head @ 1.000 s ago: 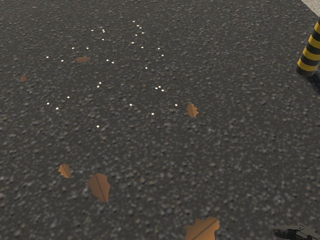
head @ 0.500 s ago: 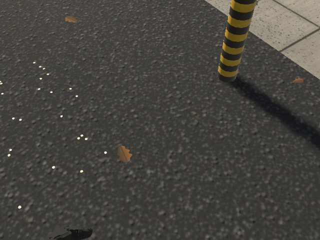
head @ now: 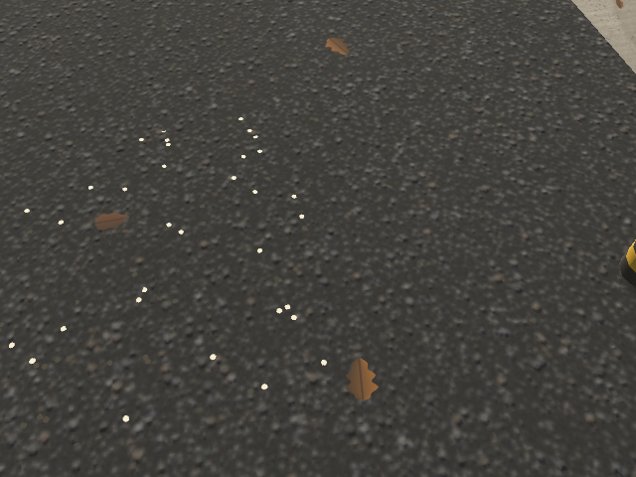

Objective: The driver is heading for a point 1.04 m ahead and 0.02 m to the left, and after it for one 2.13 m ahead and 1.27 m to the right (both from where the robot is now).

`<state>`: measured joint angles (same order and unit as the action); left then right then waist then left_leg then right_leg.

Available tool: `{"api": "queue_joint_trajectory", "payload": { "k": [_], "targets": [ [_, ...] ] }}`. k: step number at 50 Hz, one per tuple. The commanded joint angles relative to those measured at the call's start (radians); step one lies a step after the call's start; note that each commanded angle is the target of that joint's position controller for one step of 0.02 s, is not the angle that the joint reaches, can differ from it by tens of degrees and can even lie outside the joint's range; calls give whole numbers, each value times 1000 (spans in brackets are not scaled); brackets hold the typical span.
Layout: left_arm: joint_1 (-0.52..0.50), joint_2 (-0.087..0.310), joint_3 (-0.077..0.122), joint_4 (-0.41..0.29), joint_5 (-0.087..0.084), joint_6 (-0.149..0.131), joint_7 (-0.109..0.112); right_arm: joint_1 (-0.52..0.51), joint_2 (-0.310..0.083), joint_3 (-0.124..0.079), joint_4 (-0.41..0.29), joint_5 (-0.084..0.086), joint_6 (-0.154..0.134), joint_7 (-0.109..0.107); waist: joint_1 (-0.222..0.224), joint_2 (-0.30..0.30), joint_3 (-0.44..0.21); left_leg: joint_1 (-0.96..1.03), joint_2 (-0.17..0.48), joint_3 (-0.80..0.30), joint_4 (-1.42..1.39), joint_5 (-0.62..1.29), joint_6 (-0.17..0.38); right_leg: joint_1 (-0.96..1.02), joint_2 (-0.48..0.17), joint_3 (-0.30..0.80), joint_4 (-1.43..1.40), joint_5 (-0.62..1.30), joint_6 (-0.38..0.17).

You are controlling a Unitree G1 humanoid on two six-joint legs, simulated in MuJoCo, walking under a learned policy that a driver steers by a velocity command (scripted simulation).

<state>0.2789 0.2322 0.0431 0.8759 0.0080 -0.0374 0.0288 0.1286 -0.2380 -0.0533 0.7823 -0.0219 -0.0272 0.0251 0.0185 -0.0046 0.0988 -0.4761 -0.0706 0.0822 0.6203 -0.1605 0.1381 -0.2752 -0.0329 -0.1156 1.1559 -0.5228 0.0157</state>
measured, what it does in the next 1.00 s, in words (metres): steps on the spot: right foot, then left foot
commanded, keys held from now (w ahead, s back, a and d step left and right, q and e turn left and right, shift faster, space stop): q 0.34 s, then no key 0.30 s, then e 0.36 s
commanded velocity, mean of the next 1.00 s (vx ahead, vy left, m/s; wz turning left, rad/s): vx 0.04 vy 0.00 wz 0.22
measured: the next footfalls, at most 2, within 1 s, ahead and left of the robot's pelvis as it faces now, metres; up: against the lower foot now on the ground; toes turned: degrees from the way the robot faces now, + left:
right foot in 0.52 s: +0.13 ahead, -0.13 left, +0.00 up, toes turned +20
left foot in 0.90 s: +0.02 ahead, +0.05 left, +0.00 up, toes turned +9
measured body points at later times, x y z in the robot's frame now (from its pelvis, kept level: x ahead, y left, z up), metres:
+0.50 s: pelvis +0.05 -0.04 +0.02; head +0.08 -0.04 +0.47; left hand +0.11 +0.26 -0.09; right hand +0.22 -0.28 -0.10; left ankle +0.11 +0.05 -0.71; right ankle +0.08 -0.15 -0.71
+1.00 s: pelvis +0.04 -0.05 +0.03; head +0.07 -0.03 +0.47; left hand +0.07 +0.24 -0.11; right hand +0.19 -0.31 -0.09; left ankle -0.02 +0.04 -0.71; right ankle +0.05 -0.15 -0.67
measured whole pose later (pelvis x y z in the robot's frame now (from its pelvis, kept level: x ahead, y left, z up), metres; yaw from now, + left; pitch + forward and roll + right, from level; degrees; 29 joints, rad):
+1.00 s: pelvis +0.04 -0.05 +0.03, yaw +9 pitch +0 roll +0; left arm 0.23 0.29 0.07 0.84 0.01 0.05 0.01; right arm 0.18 -0.26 -0.04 0.85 -0.02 0.03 -0.05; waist 0.02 -0.04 0.06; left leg -0.13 -0.03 0.01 0.41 -0.29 0.04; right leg -0.41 0.08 0.05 0.89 -0.47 -0.03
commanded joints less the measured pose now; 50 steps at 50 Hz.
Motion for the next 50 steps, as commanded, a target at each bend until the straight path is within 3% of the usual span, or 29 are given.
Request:
{"api": "queue_joint_trajectory", "payload": {
  "k": [1, 2, 3, 6, 12, 14, 20, 22, 24, 25, 26, 27, 28, 29, 30, 32, 34, 36, 38, 41, 43, 44, 45, 46, 47, 48, 49, 50],
  "targets": [
    [20, 106, 19, -90, 11, 3, -1, 146, -164, -53, -32, 31, 27, -32, -53, 4, -222, 419, 365, -456, -257, 595, 238, -335, -19, 147, 222, 47, 14],
    [-10, 110, 21, -105, 23, 14, 0, 119, -128, -41, -29, 31, 31, -36, -27, 12, -159, 332, 304, -409, -282, 534, 186, -313, -39, 157, 135, 75, 16],
    [13, 108, 22, -100, 34, 33, 0, 103, -111, -37, -32, 28, 32, -38, -7, 25, -149, 266, 267, -373, -300, 497, 157, -259, -36, 152, 89, 102, 20],
    [40, 83, 17, -99, 28, 65, -1, 100, -155, -49, -38, 9, 21, -25, 10, 32, -195, 219, 220, -348, -306, 459, 123, -203, -9, 145, 12, 141, 25],
    [-88, 105, 25, -150, 25, 85, 7, 125, -179, -62, -51, 7, 45, -29, -42, 99, -170, 237, 188, -467, -369, -55, 77, -283, 0, 177, -152, 185, 42],
    [-118, 108, 25, -162, 21, 85, 9, 138, -183, -66, -52, 5, 53, -30, -56, 109, -154, 253, 190, -516, -379, -148, 74, -294, 10, 187, -203, 179, 42],
    [-109, 106, 17, -168, 3, 66, 15, 135, -175, -66, -56, -8, 59, -27, -63, 127, -161, 265, 187, -566, -341, -64, 71, -179, 55, 178, -361, 121, 4],
    [-73, 106, 15, -165, -5, 60, 18, 123, -168, -62, -53, -10, 63, -24, -52, 138, -166, 245, 186, -578, -325, 12, 63, -91, 74, 162, -450, 99, -17],
    [-5, 99, 11, -149, -8, 51, 21, 108, -163, -57, -46, -2, 70, -25, -18, 128, -163, 211, 167, -581, -297, 36, 33, 31, 89, 145, -640, 162, -45],
    [26, 102, 11, -141, -2, 44, 25, 105, -155, -53, -43, 9, 72, -29, 1, 106, -152, 164, 136, -562, -273, -30, -6, 116, 75, 152, -790, 239, -63],
    [-5, 160, 21, -154, 14, 38, 31, 136, -114, -40, -45, 16, 69, -34, -29, -25, -137, 93, 60, -487, -167, -204, -63, 156, -66, 311, -913, 193, -96],
    [-73, 241, 32, -195, 26, 38, 28, 146, -88, -34, -61, 28, 62, -38, -44, -200, -122, -35, -108, -277, 21, -314, -112, 155, -307, 599, -993, 229, -192],
    [-81, 221, 32, -181, 32, 37, 20, 112, -160, -52, -51, -8, 57, -41, -28, -145, -89, 20, -84, -239, 209, -375, -124, 11, -348, 592, -951, 409, -269],
    [-108, 162, 14, -182, 21, 32, 14, 127, -159, -55, -37, -6, 57, -36, -58, -84, -90, 66, -67, -261, 290, -330, -129, -13, -291, 515, -929, 495, -267],
    [-144, 131, 6, -179, 14, 27, 10, 148, -145, -53, -16, -2, 60, -32, -80, -69, -79, 84, -61, -255, 335, -275, -138, -17, -225, 418, -908, 548, -234],
    [-145, 123, 1, -177, 12, 23, 11, 172, -131, -46, 9, -3, 70, -27, -75, -133, -98, 69, -62, -236, 367, -252, -158, 65, -155, 323, -866, 691, -204],
    [-94, 92, -13, -143, 11, 19, 4, 145, -86, -23, 22, 1, 77, -29, -53, -130, -114, 108, -23, -208, 219, -261, -180, 130, -129, 301, -836, 785, -193],
    [-43, 136, 0, -115, 8, 23, -1, 77, -75, -10, 18, 8, 79, -42, -9, -162, -115, 138, 2, -120, 59, -285, -191, 196, -116, 332, -796, 837, -193],
    [11, 202, 26, -92, 8, 35, -7, 53, -101, -14, 15, 24, 78, -58, 16, -188, -119, 127, -15, -102, -6, -296, -183, 255, -132, 403, -758, 923, -206],
    [3, 215, 43, -83, 2, 44, -13, 78, -111, -14, 28, 37, 65, -74, -1, -172, -142, 160, -8, -110, -105, -239, -159, 280, -146, 478, -737, 970, -206],
    [-56, 205, 47, -91, -3, 53, -16, 121, -100, -10, 43, 30, 53, -81, -37, -144, -161, 282, 2, -110, -232, -123, -135, 199, -122, 484, -716, 899, -178],
    [-79, 191, 47, -99, -6, 55, -18, 138, -113, -13, 46, 22, 46, -85, -46, -119, -173, 383, 35, -130, -280, -57, -121, 105, -97, 473, -698, 800, -147],
    [-90, 157, 40, -113, -12, 54, -21, 153, -160, -23, 42, 5, 39, -91, -49, -35, -185, 488, 143, -216, -311, -25, -88, -26, -48, 433, -632, 618, -107],
    [-90, 107, 30, -138, -27, 54, -22, 118, -248, -43, 38, -1, 44, -91, -25, 181, -129, 497, 315, -370, -326, 227, 6, -190, 102, 259, -506, 307, -63],
    [-80, 143, 41, -124, -3, 63, -11, 105, -219, -39, 29, -1, 46, -86, -54, 240, -127, 449, 456, -426, -324, 428, 123, -217, 127, 152, -288, -59, -54],
    [-68, 170, 55, -106, 10, 73, -10, 89, -165, -24, 17, 1, 43, -81, -38, 143, -95, 403, 454, -383, -329, 503, 157, -228, 94, 157, -128, -85, -47],
    [-47, 167, 61, -88, 11, 83, -15, 45, -131, -12, 5, 1, 43, -80, -8, 84, -76, 368, 402, -306, -320, 482, 132, -216, 77, 169, -68, -36, -37],
    [-41, 158, 61, -86, 10, 92, -24, 16, -122, -5, -2, -3, 43, -83, 8, 98, -56, 356, 351, -237, -315, 462, 91, -221, 70, 166, -66, 15, -28]
  ]
}}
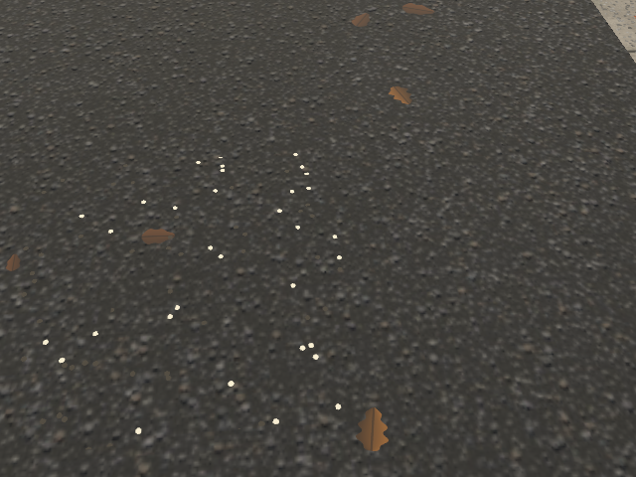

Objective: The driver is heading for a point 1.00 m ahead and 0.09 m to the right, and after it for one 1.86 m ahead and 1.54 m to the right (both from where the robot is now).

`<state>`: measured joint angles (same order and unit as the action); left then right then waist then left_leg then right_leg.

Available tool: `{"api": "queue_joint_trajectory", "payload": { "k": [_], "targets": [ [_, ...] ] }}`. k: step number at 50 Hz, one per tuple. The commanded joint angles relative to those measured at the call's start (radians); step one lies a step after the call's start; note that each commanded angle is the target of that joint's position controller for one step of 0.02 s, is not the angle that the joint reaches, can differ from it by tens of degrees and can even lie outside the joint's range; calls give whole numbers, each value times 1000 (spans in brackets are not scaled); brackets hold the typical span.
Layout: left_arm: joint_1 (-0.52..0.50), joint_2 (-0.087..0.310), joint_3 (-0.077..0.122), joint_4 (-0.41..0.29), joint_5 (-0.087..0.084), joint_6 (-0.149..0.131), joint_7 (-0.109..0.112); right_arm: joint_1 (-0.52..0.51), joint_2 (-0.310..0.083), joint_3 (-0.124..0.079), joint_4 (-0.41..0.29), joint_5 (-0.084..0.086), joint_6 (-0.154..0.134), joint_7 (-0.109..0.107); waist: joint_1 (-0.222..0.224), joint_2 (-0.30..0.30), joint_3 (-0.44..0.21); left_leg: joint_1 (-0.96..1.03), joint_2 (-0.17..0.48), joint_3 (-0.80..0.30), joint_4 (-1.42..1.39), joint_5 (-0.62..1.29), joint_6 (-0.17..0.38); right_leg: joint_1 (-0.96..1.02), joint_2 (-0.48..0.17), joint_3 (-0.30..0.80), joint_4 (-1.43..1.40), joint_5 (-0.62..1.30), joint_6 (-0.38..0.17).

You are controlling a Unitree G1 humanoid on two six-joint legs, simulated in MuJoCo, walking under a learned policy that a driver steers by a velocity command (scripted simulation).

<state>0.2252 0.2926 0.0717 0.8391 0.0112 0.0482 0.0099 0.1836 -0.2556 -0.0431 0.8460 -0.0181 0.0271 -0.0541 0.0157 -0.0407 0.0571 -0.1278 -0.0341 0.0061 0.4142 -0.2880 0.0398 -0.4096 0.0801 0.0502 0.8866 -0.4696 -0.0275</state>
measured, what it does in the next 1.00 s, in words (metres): walks ahead: right foot, then left foot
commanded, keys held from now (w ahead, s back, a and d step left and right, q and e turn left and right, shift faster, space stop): e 0.04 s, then w+e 0.40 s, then w+q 0.56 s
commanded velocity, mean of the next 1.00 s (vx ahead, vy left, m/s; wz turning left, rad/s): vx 0.36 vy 0.00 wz -0.14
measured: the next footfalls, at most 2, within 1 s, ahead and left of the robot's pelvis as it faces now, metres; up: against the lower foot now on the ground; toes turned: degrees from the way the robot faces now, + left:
right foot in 0.28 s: +0.04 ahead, -0.13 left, +0.00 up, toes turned -13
left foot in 0.78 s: +0.43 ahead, -0.09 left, +0.00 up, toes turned -10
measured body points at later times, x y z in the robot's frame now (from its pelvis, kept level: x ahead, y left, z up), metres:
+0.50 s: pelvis +0.08 -0.08 +0.01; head +0.09 -0.11 +0.45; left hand +0.20 +0.18 -0.11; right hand +0.11 -0.37 -0.13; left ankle +0.16 +0.06 -0.67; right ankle +0.00 -0.13 -0.74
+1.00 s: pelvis +0.36 -0.12 +0.00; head +0.39 -0.12 +0.45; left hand +0.52 +0.11 -0.12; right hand +0.36 -0.41 -0.13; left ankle +0.39 -0.08 -0.74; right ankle +0.34 -0.27 -0.66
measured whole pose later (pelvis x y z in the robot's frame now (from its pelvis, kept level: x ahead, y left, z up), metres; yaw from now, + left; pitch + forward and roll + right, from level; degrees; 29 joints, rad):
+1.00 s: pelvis +0.36 -0.12 +0.00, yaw -6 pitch +0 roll +1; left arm 0.18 0.26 0.00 0.78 0.05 -0.06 -0.01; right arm 0.33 -0.28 -0.06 0.90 0.00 -0.04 0.02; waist -0.01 -0.02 0.07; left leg -0.21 -0.16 -0.01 0.38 -0.16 0.14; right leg -0.53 -0.06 0.05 1.14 -0.30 -0.01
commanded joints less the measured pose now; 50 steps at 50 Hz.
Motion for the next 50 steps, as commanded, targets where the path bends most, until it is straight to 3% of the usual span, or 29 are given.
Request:
{"api": "queue_joint_trajectory", "payload": {
  "k": [1, 2, 4, 6, 9, 12, 13, 14, 15, 16, 17, 18, 19, 22, 24, 28, 32, 34, 36, 38, 39, 40, 41, 42, 43, 44, 46, 48, 50],
  "targets": [
    [5, 90, 29, -55, 9, 14, -17, -39, -116, -17, -65, -9, -14, -6, 10, 172, -9, 33, 282, -120, -104, 582, 166, -102, -47, -5, 177, -2, 28],
    [2, 83, 26, -53, 8, 17, -28, -30, -127, -19, -64, -10, -14, -5, -2, 192, -10, 55, 258, -89, -94, 579, 157, -107, -43, -26, 149, 15, 44],
    [-56, 81, 20, -80, 8, 21, -48, 36, -149, -27, -51, -12, -17, 4, -53, 205, -31, 106, 274, -106, -143, 273, 160, -121, -66, -51, 61, 44, 51],
    [-124, 78, 14, -114, 13, 23, -70, 63, -174, -36, -43, -15, -25, 14, -84, 203, -6, 109, 297, -139, -200, -20, 165, -117, -84, -63, -33, 44, 44],
    [-167, 80, 10, -147, 12, 17, -87, 76, -211, -52, -37, -21, -42, 29, -89, 189, 30, 73, 326, -132, -228, -147, 159, -59, -91, -100, -149, 17, 11],
    [-123, 74, 8, -147, 6, -2, -86, 58, -228, -63, -37, -16, -54, 45, -46, 171, 34, -12, 323, -68, -186, -128, 131, 99, -66, -153, -291, 51, -35],
    [-46, 66, 8, -121, 12, -12, -83, 31, -225, -64, -41, -7, -53, 46, 3, 149, 21, -84, 300, -15, -110, -108, 111, 225, -39, -177, -378, 111, -49],
    [75, 88, 21, -73, 21, -24, -75, 24, -200, -56, -44, -6, -53, 47, 54, 85, -22, -185, 255, 51, 45, -76, 84, 398, -7, -159, -430, 105, -67],
    [235, 170, 47, -29, 33, -40, -59, 8, -131, -34, -67, -15, -54, 52, 121, -151, -84, -346, 163, 182, 405, -110, 30, 566, -176, 120, -573, -78, -113],
    [289, 291, 66, -47, 11, -54, -54, -99, -73, -14, -166, -28, -61, 63, 135, -340, -65, -680, -16, 113, 627, -349, -6, 619, -434, 700, -757, -260, -252],
    [240, 223, 49, -48, 4, -52, -47, -113, -140, -27, -150, -44, -61, 69, 112, -120, 13, -717, 75, -29, 715, -292, 1, 544, -442, 628, -738, -226, -280],
    [170, 183, 33, -68, 2, -54, -40, -82, -152, -32, -134, -18, -72, 84, 59, -66, 48, -678, 106, -39, 701, -162, 6, 468, -393, 526, -723, -142, -262],
    [122, 157, 26, -78, 4, -58, -35, -48, -157, -31, -111, -7, -84, 92, 23, -28, 66, -629, 125, -38, 656, -71, -2, 422, -329, 425, -730, -12, -230],
    [101, 148, 17, -83, -6, -85, -24, 4, -149, -27, -79, -37, -71, 94, -12, -35, 11, -542, 114, -8, 620, 51, -46, 407, -241, 276, -719, 377, -207],
    [133, 130, 11, -59, -11, -101, -24, 6, -127, -20, -71, -33, -60, 98, -17, -24, -5, -552, 115, 20, 590, 99, -61, 420, -231, 202, -722, 522, -202],
    [213, 117, 2, -11, -3, -111, -16, -134, -100, -5, -115, -23, -54, 103, 33, -31, 37, -621, 116, 57, 468, 185, -59, 450, -226, 126, -746, 640, -174],
    [239, 101, -10, 28, 8, -122, -5, -229, -75, 13, -150, -12, -60, 113, 55, -26, 75, -586, 88, 83, 296, 251, -15, 476, -248, 47, -784, 709, -154],
    [236, 102, -15, 48, 11, -127, 4, -239, -73, 16, -162, -11, -62, 114, 43, -21, 87, -534, 64, 90, 220, 251, 25, 502, -271, 11, -790, 792, -141],
    [201, 112, -18, 51, 18, -133, 7, -162, -89, 10, -138, -3, -62, 107, -1, -43, 35, -375, -3, 117, 189, 213, 76, 515, -269, -49, -695, 1137, -110],
    [183, 141, -12, 56, 35, -124, 16, 45, -128, -10, -72, -3, -66, 92, -90, -61, -86, -188, -71, 124, 180, 116, 110, 559, -269, -80, -411, 1401, -83],
    [169, 156, -10, 54, 32, -117, 17, 191, -142, -21, -26, -7, -73, 84, -156, -46, -155, -17, -78, 113, 104, 133, 131, 496, -253, -109, -189, 1340, -72],
    [177, 133, -21, 30, 27, -121, 16, 324, -208, -43, -2, -24, -73, 69, -198, 40, -243, 205, 88, -110, 78, -2, 187, 304, -217, -138, 111, 1035, -61],
    [249, 36, -36, -3, 7, -129, -7, 309, -301, -70, -9, -30, -67, 65, -105, 291, -298, 430, 357, -696, -20, -39, 375, -116, 20, -122, 521, 113, -4],
    [152, 105, -27, -17, 26, -139, -6, 236, -254, -66, -6, 18, -66, 77, -108, 157, -275, 387, 344, -808, -129, -31, 368, -217, -3, 46, 589, 44, -26],
    [92, 117, -28, -47, 15, -154, -12, 157, -226, -62, -25, 20, -65, 77, -78, 110, -152, 260, 330, -646, -143, 3, 346, -252, -65, 58, 545, 132, -34],
    [63, 116, -32, -53, 17, -162, -14, 131, -174, -51, -24, 12, -66, 77, -59, 21, -91, 150, 296, -551, -164, 107, 319, -227, -103, 39, 477, 174, -33],
    [57, 91, -37, -66, 34, -136, -17, 111, -127, -34, -11, 11, -74, 68, -1, 6, -38, -13, 212, -415, -190, 263, 275, -146, -141, 31, 371, 169, -6],
    [71, 64, -45, -73, 44, -104, -22, 128, -144, -37, -3, 17, -90, 67, 17, 33, -42, -69, 178, -351, -207, 336, 272, -120, -156, 10, 286, 155, 25],
    [23, 50, -51, -96, 45, -90, -24, 147, -169, -44, 0, 17, -94, 65, 11, 48, -25, -113, 148, -314, -232, 318, 266, -141, -167, -19, 186, 201, 55]
  ]
}}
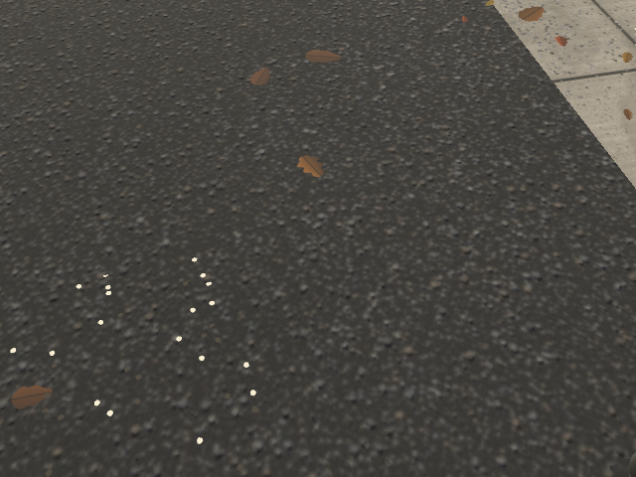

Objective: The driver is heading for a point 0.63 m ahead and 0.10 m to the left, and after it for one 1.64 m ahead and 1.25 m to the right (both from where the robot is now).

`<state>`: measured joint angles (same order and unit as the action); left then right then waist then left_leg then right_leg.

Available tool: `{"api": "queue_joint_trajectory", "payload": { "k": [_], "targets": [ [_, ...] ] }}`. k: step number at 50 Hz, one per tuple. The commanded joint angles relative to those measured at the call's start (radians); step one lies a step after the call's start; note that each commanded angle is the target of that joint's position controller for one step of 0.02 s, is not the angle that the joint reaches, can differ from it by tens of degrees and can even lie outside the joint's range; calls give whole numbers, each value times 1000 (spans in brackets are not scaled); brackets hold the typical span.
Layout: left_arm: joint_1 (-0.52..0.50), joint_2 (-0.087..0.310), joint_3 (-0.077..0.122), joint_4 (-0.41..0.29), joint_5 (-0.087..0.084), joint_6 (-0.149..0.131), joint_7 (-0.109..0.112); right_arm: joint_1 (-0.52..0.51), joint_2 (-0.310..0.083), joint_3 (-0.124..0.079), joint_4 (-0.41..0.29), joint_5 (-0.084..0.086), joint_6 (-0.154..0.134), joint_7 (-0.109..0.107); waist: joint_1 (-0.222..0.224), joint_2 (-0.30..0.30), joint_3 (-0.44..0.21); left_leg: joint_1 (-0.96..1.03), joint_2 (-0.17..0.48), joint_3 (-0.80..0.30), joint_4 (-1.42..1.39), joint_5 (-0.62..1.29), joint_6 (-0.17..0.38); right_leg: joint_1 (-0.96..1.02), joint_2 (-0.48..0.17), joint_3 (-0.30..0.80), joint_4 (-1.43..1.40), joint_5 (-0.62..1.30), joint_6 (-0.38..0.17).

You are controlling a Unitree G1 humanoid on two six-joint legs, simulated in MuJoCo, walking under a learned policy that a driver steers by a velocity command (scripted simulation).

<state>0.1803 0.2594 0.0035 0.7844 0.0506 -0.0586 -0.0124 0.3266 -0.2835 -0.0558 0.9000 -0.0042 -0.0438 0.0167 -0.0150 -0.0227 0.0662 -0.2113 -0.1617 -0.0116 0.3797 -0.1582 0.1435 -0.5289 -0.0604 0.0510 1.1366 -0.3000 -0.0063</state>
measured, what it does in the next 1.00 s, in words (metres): walks ahead, turning left: right foot, then left foot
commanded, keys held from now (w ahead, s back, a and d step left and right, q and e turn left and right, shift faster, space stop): w+q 0.74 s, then e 0.26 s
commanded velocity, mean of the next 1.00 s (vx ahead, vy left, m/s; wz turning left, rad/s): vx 0.45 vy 0.00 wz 0.44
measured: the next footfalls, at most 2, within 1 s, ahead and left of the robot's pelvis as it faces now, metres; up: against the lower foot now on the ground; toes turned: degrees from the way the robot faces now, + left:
right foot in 0.32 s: +0.37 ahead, -0.13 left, +0.00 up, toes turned +14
left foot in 0.84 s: +0.55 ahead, +0.17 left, +0.00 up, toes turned +32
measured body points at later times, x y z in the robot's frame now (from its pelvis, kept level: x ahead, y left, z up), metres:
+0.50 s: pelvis +0.29 -0.05 +0.00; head +0.32 -0.06 +0.45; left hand +0.32 +0.24 -0.10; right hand +0.45 -0.30 -0.12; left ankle +0.21 +0.05 -0.65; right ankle +0.33 -0.13 -0.74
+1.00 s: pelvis +0.49 +0.08 +0.00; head +0.53 +0.11 +0.45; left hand +0.40 +0.31 -0.15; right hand +0.73 -0.07 -0.11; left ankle +0.51 +0.15 -0.74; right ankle +0.50 -0.09 -0.65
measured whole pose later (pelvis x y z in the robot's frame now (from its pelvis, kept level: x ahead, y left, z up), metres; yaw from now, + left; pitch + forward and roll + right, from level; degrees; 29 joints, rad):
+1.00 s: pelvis +0.49 +0.08 +0.00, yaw +27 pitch +0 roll -1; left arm 0.32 0.23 0.03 0.88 0.01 -0.01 0.01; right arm 0.14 -0.21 -0.01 0.80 -0.01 -0.05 -0.01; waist 0.04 -0.01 0.09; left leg -0.29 -0.02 0.11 0.43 -0.15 0.09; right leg -0.42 -0.03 0.02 1.11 -0.43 0.00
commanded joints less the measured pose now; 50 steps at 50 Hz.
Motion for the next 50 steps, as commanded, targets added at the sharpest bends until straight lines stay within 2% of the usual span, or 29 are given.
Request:
{"api": "queue_joint_trajectory", "payload": {
  "k": [1, 3, 6, 10, 12, 14, 15, 16, 17, 18, 19, 20, 22, 26, 32, 36, 37, 38, 39, 40, 41, 42, 43, 44, 45, 46, 47, 48, 50],
  "targets": [
    [17, 82, 15, -63, 4, 18, -3, 18, -146, -34, -53, 4, -23, -7, 30, 38, -17, -39, 264, -290, -211, 171, 154, -46, -32, -31, -124, 76, 47],
    [-81, 82, 13, -97, 1, 19, -5, 56, -144, -36, -48, 6, -19, -7, -5, 53, 0, -19, 243, -288, -214, 168, 125, -85, -30, -43, -248, 178, 66],
    [-176, 79, 9, -129, -7, 15, -10, 117, -148, -42, -41, 6, -14, -10, -55, 71, -20, 69, 230, -292, -168, 236, 86, -102, -7, -45, -382, 283, 69],
    [-269, 87, 4, -173, -18, 3, -12, 161, -154, -46, -45, -9, -6, -19, -89, 89, -29, 171, 249, -336, -86, 370, 73, -94, 36, -44, -494, 268, 54],
    [-235, 108, 9, -175, -20, -6, -10, 127, -169, -51, -62, -14, -6, -28, -57, 103, -38, 174, 266, -371, -41, 394, 46, 2, 51, -21, -573, 224, 33],
    [-74, 153, 28, -127, -24, -16, 4, 61, -191, -56, -86, -16, -11, -27, 23, 105, -95, 120, 246, -379, 86, 505, 5, 244, 92, -26, -639, 145, 1],
    [58, 186, 42, -96, -18, -29, 17, 45, -183, -53, -88, -6, -19, -17, 95, 51, -166, 65, 185, -331, 269, 486, -19, 435, 54, 1, -702, 164, -30],
    [221, 257, 62, -88, 6, -36, 37, 56, -106, -32, -119, 8, -30, -10, 147, -61, -320, -48, 129, -246, 540, 220, -39, 661, -179, 223, -731, -63, -79],
    [200, 336, 81, -93, 15, -18, 41, 182, -25, -15, -148, 30, -26, -11, 62, -292, -401, -350, -14, -126, 775, -425, -70, 849, -414, 676, -838, -122, -196],
    [146, 253, 78, -96, -2, -3, 36, 161, -118, -22, -115, -8, -7, -22, 46, -143, -300, -451, 91, -113, 873, -357, -62, 741, -385, 718, -852, -257, -208],
    [90, 159, 56, -108, -10, -4, 31, 80, -135, -29, -115, -17, -1, -14, 47, -30, -171, -443, 129, -105, 865, -252, -65, 605, -327, 540, -870, -213, -182],
    [57, 118, 45, -102, -9, -6, 25, 37, -118, -27, -123, -17, 1, -4, 35, -6, -105, -419, 158, -91, 827, -193, -74, 512, -272, 389, -889, -59, -159],
    [76, 103, 41, -77, -14, -18, 26, 23, -97, -26, -127, -31, 22, 17, 17, -82, -67, -380, 192, -73, 790, -163, -89, 430, -202, 204, -916, 137, -125],
    [128, 113, 52, -41, -33, -48, 13, -52, -66, -16, -166, -33, 45, 39, 8, -79, -62, -445, 206, -54, 778, -91, -101, 441, -204, 62, -949, 362, -143],
    [173, 113, 58, 0, -31, -43, 11, -255, -29, 9, -241, -29, 38, 61, 39, -66, -9, -472, 216, 18, 503, 115, -112, 454, -162, -134, -974, 446, -126],
    [230, 144, 67, 33, -32, -34, 21, -368, -23, 21, -286, -35, 35, 72, 68, -62, 18, -414, 205, 94, 316, 92, -72, 528, -193, -194, -951, 514, -111],
    [243, 150, 69, 42, -31, -28, 24, -377, -27, 20, -293, -38, 35, 71, 69, -61, 17, -400, 193, 111, 288, 57, -57, 560, -201, -209, -924, 575, -105],
    [259, 148, 65, 56, -30, -21, 27, -372, -22, 22, -292, -44, 32, 65, 64, -58, 18, -350, 165, 121, 249, 12, -41, 569, -200, -221, -869, 746, -102],
    [275, 157, 64, 72, -31, -14, 30, -332, -21, 21, -279, -51, 26, 56, 47, -69, -7, -276, 122, 135, 222, -30, -25, 581, -198, -227, -786, 951, -99],
    [282, 166, 63, 84, -33, -8, 32, -236, -29, 16, -245, -57, 14, 46, 9, -75, -59, -164, 85, 125, 176, -20, -4, 583, -189, -226, -663, 1057, -93],
    [271, 163, 57, 88, -44, -5, 32, -82, -42, 8, -187, -68, -3, 34, -64, -53, -137, 44, 76, 104, 63, 118, 18, 515, -161, -249, -486, 987, -70],
    [270, 121, 41, 59, -55, -12, 28, 52, -102, -7, -147, -86, -13, 16, -112, 15, -262, 339, 251, -49, 95, 365, 51, 307, -120, -247, -249, 597, -48],
    [388, -9, 6, 24, -91, -5, 13, 60, -197, -23, -153, -73, -14, 2, -55, 241, -473, 673, 674, -489, 154, 934, 242, -7, 57, -198, 150, -380, -3],
    [308, 118, 46, 53, -79, 15, 36, 128, -193, -39, -151, -11, -3, -19, -126, 61, -532, 590, 620, -419, 162, 1128, 248, 19, 86, 20, 225, -304, -10],
    [241, 87, 40, 32, -91, 12, 35, 24, -155, -23, -140, -1, -6, -28, -76, 116, -370, 456, 583, -270, 98, 1078, 207, -21, 49, 57, 184, -245, -16],
    [222, 81, 38, 42, -73, 11, 35, -51, -77, 1, -139, -2, -8, -29, -32, 78, -221, 310, 523, -192, 33, 924, 139, -30, 10, 25, 80, -196, -16],
    [222, 83, 45, 61, -51, 24, 33, -102, -29, 18, -136, -2, -12, -32, 1, 69, -138, 206, 474, -135, -12, 831, 84, 3, -6, 15, 13, -157, -10],
    [265, 72, 46, 82, -31, 44, 27, -130, -7, 27, -136, 0, -13, -35, 34, 91, -116, 106, 441, -74, -50, 809, 59, 84, -1, -2, -17, -120, 3],
    [301, 43, 53, 94, -28, 68, 16, -138, -31, 24, -132, -9, -25, -35, 64, 89, -144, 33, 425, 2, -76, 839, 57, 164, 32, -32, -16, -60, 16]
  ]
}}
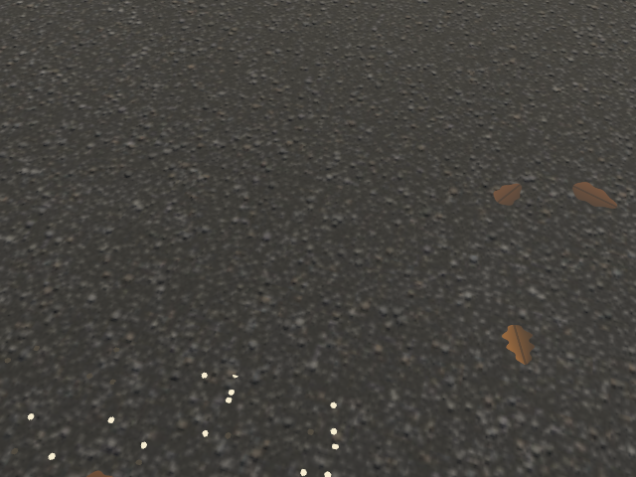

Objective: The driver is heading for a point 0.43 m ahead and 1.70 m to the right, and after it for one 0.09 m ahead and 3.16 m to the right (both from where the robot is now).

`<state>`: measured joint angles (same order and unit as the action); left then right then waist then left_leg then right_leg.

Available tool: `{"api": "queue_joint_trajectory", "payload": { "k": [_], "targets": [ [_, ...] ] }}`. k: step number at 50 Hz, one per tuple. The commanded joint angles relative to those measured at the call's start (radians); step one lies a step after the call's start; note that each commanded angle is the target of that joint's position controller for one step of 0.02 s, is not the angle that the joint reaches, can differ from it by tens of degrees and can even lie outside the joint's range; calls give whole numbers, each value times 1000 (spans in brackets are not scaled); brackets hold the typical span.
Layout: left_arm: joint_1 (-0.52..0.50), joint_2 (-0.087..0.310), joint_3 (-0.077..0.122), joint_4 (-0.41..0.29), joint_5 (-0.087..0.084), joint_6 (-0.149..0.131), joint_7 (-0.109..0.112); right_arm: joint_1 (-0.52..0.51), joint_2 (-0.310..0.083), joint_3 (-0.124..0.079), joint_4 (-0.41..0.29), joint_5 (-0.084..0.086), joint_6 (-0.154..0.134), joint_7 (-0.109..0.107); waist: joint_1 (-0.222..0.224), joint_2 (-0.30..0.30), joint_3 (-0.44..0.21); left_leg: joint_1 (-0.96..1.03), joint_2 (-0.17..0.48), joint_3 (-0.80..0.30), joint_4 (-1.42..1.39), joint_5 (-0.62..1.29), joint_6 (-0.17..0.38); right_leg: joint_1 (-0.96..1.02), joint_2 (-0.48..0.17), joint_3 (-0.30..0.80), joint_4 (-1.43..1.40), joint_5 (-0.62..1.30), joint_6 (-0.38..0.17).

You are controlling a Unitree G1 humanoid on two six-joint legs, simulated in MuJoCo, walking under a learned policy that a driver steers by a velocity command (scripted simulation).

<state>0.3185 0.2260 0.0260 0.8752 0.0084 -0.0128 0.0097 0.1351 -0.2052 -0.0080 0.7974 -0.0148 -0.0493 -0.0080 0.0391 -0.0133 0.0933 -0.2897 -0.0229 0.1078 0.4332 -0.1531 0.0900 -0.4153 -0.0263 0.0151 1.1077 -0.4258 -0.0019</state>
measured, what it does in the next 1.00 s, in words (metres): steps on the spot, turning right: right foot, then left foot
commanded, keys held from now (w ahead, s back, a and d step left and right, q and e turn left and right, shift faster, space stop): e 1.00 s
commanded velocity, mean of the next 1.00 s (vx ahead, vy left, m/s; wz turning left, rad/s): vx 0.04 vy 0.00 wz -0.50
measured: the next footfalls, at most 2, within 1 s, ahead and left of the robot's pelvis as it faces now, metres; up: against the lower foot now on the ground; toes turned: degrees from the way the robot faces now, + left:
right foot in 0.36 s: +0.09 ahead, -0.13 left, +0.00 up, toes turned -16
left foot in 0.84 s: +0.13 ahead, +0.06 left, +0.00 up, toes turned -33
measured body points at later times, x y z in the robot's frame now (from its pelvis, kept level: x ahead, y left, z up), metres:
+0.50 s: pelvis +0.05 -0.04 +0.00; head +0.07 -0.07 +0.45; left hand +0.22 +0.20 -0.11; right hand +0.07 -0.32 -0.14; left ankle +0.05 +0.09 -0.67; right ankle +0.05 -0.11 -0.74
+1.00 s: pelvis +0.05 +0.00 +0.00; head +0.09 +0.02 +0.45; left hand +0.30 +0.19 -0.13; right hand +0.01 -0.29 -0.09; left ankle +0.10 +0.08 -0.74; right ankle -0.03 -0.09 -0.66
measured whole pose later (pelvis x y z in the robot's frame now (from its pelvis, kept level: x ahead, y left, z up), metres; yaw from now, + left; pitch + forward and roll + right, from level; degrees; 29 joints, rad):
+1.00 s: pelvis +0.05 +0.00 +0.00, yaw -34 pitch +0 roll -1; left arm 0.21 0.32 0.10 0.76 0.02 0.07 -0.03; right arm 0.20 -0.25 -0.03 0.72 -0.02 0.02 -0.04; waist 0.02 -0.06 0.05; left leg -0.21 -0.01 0.04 0.43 -0.23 0.04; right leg -0.49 0.11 0.10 1.07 -0.41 0.02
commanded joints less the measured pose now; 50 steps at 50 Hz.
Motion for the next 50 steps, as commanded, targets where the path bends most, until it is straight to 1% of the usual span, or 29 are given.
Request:
{"api": "queue_joint_trajectory", "payload": {
  "k": [1, 4, 6, 8, 13, 15, 16, 17, 18, 19, 20, 21, 22, 23, 24, 25, 27, 31, 35, 39, 41, 42, 43, 44, 45, 46, 47, 48, 50],
  "targets": [
    [163, 66, 34, -1, 10, 28, -9, 47, -129, -31, -26, 2, -25, -11, 23, 87, -173, 96, 282, -88, -137, 823, 114, 46, 3, -7, 9, 88, 17],
    [97, 64, 43, -27, 17, 42, -10, 41, -121, -32, -20, -1, -19, -19, 18, 121, -145, 80, 268, -24, -151, 669, 112, -13, -11, -23, -57, 157, 21],
    [28, 56, 41, -55, 22, 51, -16, 59, -116, -33, -10, -1, -8, -26, -1, 140, -123, 82, 263, 3, -154, 540, 109, -30, -26, -35, -154, 194, 21],
    [-24, 50, 37, -80, 24, 57, -22, 89, -130, -40, 1, -5, 2, -29, -23, 138, -120, 96, 285, 2, -149, 456, 121, -21, -27, -53, -230, 193, 14],
    [-80, 70, 42, -132, 24, 66, -32, 119, -174, -63, 7, -14, 33, -24, -51, 128, -112, 137, 354, -30, -88, 319, 131, 9, -14, -87, -347, 62, -21],
    [-84, 71, 44, -150, 19, 61, -33, 118, -191, -73, 7, -12, 44, -26, -52, 121, -108, 150, 368, -37, -39, 282, 113, 43, -4, -98, -429, 29, -41],
    [-69, 67, 43, -153, 17, 52, -32, 113, -199, -77, 8, -9, 51, -28, -36, 101, -112, 140, 356, -17, 14, 249, 84, 96, 7, -105, -523, 77, -52],
    [-45, 79, 46, -151, 18, 38, -29, 134, -200, -81, 17, -12, 57, -28, -20, 46, -125, 110, 324, 14, 97, 158, 29, 175, 9, -73, -649, 197, -66],
    [-9, 173, 68, -147, 30, 22, -18, 172, -159, -74, 6, -17, 62, -23, -25, -159, -147, 3, 227, 90, 327, -41, -42, 272, -138, 152, -772, 401, -104],
    [36, 303, 104, -148, 17, 23, -11, 97, -101, -57, -66, 1, 72, -27, 9, -356, -118, -265, 5, 77, 522, -504, -108, 332, -372, 504, -800, 802, -292],
    [105, 265, 103, -125, 1, 29, -6, 59, -137, -60, -60, -13, 88, -30, 38, -154, -152, -290, 29, -70, 678, -519, -116, 364, -361, 437, -774, 837, -352],
    [56, 230, 92, -132, -2, 36, 1, 61, -128, -61, -56, -3, 91, -25, 9, -110, -131, -301, 38, -104, 723, -446, -118, 328, -306, 356, -765, 796, -340],
    [-26, 198, 82, -148, 2, 46, 5, 60, -126, -61, -50, 6, 84, -22, -25, -70, -99, -301, 54, -128, 694, -356, -116, 291, -239, 293, -779, 707, -294],
    [-88, 178, 75, -165, -7, 49, 8, 57, -144, -67, -51, -5, 80, -21, -44, -79, -93, -303, 58, -134, 665, -297, -117, 292, -196, 263, -782, 674, -260],
    [-121, 156, 69, -178, -8, 50, 7, 77, -154, -70, -41, -18, 80, -18, -53, -86, -119, -278, 46, -124, 673, -261, -122, 293, -164, 233, -774, 715, -248],
    [-111, 159, 69, -180, -8, 48, 2, 89, -152, -71, -40, -19, 84, -16, -53, -76, -146, -262, 35, -122, 679, -249, -126, 301, -158, 229, -766, 744, -246],
    [-83, 182, 77, -173, -7, 40, -3, 89, -136, -67, -47, -10, 90, -15, -45, -55, -162, -257, 31, -129, 632, -242, -136, 316, -151, 241, -764, 716, -245],
    [-49, 207, 86, -168, 4, 44, -3, 43, -132, -63, -74, -6, 99, -22, -14, -95, -142, -256, 25, -143, 501, -252, -141, 306, -148, 317, -781, 522, -250],
    [-60, 224, 94, -177, 13, 52, -10, 18, -133, -58, -98, 0, 91, -25, -2, -105, -139, -184, 2, -150, 393, -259, -129, 250, -135, 384, -775, 421, -246],
    [-103, 228, 98, -186, 15, 58, -20, 55, -141, -56, -108, 12, 75, -32, -19, -122, -151, -61, -32, -152, 251, -271, -102, 208, -118, 462, -751, 463, -215],
    [-150, 222, 98, -191, 4, 63, -22, 127, -133, -53, -96, 14, 63, -39, -66, -113, -151, 77, -45, -145, 46, -181, -82, 148, -77, 472, -720, 420, -161],
    [-161, 201, 92, -197, -5, 62, -19, 163, -157, -59, -89, 7, 54, -47, -84, -75, -147, 176, 7, -185, -101, -129, -68, 74, -27, 446, -678, 301, -106],
    [-109, 128, 75, -203, -8, 58, -16, 156, -243, -74, -102, -10, 51, -56, -48, 124, -152, 252, 247, -413, -222, -217, -15, -35, 82, 305, -493, 31, -42],
    [-100, 151, 83, -206, 4, 57, -6, 63, -317, -89, -135, -15, 57, -49, -34, 265, -90, 139, 417, -618, -263, -117, 98, -157, 222, 97, -290, -143, -13],
    [-103, 214, 98, -195, 31, 59, -7, 67, -260, -77, -139, -20, 58, -42, -27, 162, -85, 74, 419, -557, -222, 18, 148, -108, 138, 118, -112, -134, -5],
    [-83, 212, 103, -174, 27, 62, -15, 17, -197, -59, -148, -11, 56, -37, 4, 113, -74, 50, 356, -452, -197, 86, 134, -89, 130, 116, -36, -79, -3],
    [-54, 203, 103, -154, 22, 69, -23, -24, -172, -51, -159, -9, 57, -34, 23, 104, -65, 51, 290, -346, -180, 135, 104, -86, 125, 102, 24, -25, 8],
    [-41, 198, 102, -146, 20, 76, -34, -37, -170, -51, -166, -9, 55, -38, 25, 139, -80, 91, 251, -284, -165, 171, 90, -104, 120, 84, 67, 13, 20],
    [-56, 186, 95, -148, 11, 82, -47, 3, -169, -52, -164, -11, 54, -39, -8, 150, -93, 160, 231, -216, -137, 278, 95, -135, 110, 53, 68, 26, 50]
  ]
}}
